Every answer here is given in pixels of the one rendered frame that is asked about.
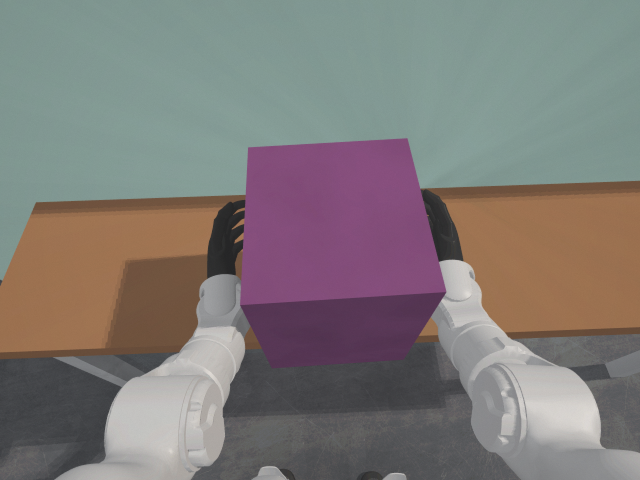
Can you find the robot right hand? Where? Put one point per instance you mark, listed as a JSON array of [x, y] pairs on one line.
[[443, 229]]

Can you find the right robot upper arm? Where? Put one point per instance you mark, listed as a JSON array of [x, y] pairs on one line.
[[543, 422]]

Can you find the robot left hand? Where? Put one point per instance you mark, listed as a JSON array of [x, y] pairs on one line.
[[222, 251]]

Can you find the table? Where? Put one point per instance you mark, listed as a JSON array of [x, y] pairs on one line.
[[97, 278]]

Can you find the carton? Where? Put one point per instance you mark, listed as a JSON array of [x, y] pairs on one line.
[[339, 263]]

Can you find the robot right forearm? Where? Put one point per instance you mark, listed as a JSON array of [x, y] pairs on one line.
[[470, 338]]

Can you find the robot left forearm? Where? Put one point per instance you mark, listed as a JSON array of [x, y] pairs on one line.
[[217, 346]]

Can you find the left robot upper arm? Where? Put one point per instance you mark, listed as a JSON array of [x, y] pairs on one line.
[[160, 428]]

